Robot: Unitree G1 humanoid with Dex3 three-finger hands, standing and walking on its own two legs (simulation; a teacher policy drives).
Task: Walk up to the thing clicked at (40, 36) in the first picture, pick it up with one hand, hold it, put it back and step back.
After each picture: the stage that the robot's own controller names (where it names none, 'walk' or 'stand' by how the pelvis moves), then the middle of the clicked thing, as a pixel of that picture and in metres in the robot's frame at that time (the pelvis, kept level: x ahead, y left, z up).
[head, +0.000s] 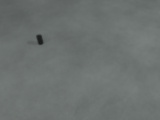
stand; (39, 39) +1.45 +0.50 -0.72
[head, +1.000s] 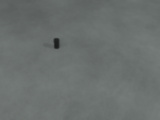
walk; (56, 43) +1.37 +0.22 -0.70
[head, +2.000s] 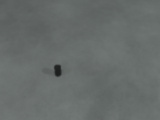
walk; (57, 70) +0.93 +0.19 -0.71
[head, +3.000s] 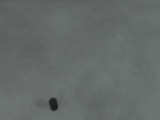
walk; (53, 104) +0.59 +0.21 -0.71
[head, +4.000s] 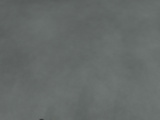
stand; out of the picture +0.38 +0.31 -0.69
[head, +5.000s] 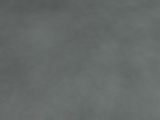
stand; out of the picture +0.36 +0.31 -0.73
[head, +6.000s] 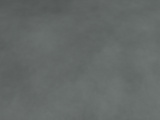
stand; out of the picture +0.33 +0.30 -0.73
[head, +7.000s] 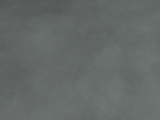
stand; out of the picture +0.34 +0.30 -0.73
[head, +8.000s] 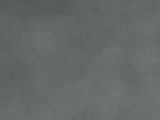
stand; out of the picture +0.34 +0.30 -0.73
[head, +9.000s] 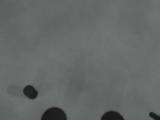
go down; (30, 92) +0.39 +0.30 -0.53
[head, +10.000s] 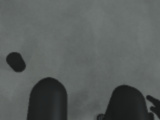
go down; (16, 62) +0.42 +0.33 -0.31
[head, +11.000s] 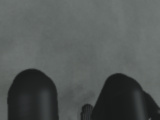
close in; out of the picture +0.39 +0.36 -0.25
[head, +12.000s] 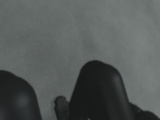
close in; out of the picture +0.37 +0.38 -0.21
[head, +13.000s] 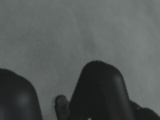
close; out of the picture +0.37 +0.38 -0.21
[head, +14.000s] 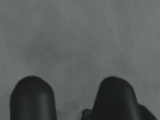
lift; out of the picture +0.33 +0.32 -0.09
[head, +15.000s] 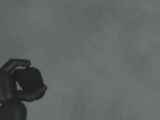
lift; (33, 84) +0.33 +0.17 +0.03
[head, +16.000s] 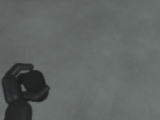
hold; (36, 87) +0.34 +0.17 +0.01
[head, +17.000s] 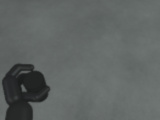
hold; (36, 87) +0.34 +0.17 +0.01
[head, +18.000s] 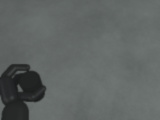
crouch; (33, 87) +0.34 +0.18 +0.00
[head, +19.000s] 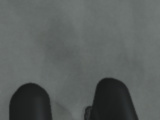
crouch; out of the picture +0.43 +0.31 -0.09
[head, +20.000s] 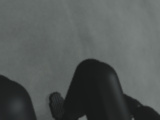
lower; out of the picture +0.38 +0.38 -0.22
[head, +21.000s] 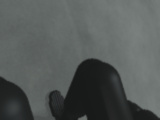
lower; out of the picture +0.39 +0.39 -0.22
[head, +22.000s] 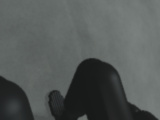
lower; out of the picture +0.39 +0.38 -0.22
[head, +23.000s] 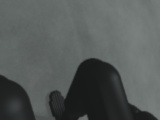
lower; out of the picture +0.38 +0.38 -0.22
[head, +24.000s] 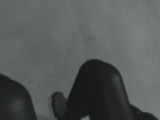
loosen; out of the picture +0.39 +0.38 -0.22
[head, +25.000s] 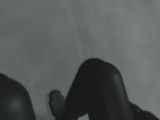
withdraw; out of the picture +0.38 +0.38 -0.22
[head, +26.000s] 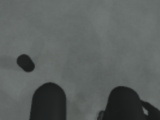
walk; (26, 63) +0.44 +0.30 -0.37
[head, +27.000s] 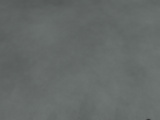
stand; out of the picture +0.37 +0.27 -0.66
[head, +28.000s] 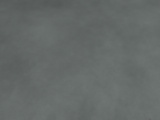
stand; out of the picture +0.38 +0.28 -0.67
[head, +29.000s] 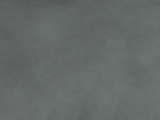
stand; out of the picture +0.38 +0.28 -0.68
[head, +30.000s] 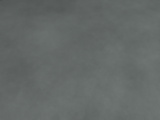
stand; out of the picture +0.39 +0.28 -0.72
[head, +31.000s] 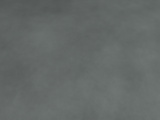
stand; out of the picture +0.36 +0.28 -0.73
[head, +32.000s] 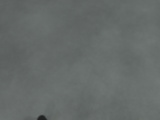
walk; out of the picture +0.38 +0.29 -0.71
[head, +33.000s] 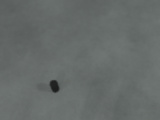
walk; (54, 86) +0.62 +0.24 -0.70
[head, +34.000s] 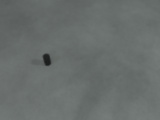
stand; (47, 59) +0.96 +0.33 -0.70
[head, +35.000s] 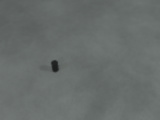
stand; (55, 66) +0.98 +0.26 -0.71
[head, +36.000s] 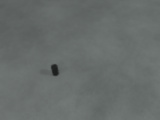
stand; (54, 70) +0.99 +0.27 -0.73
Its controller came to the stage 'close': yes
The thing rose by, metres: 0.71
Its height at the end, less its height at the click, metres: +0.00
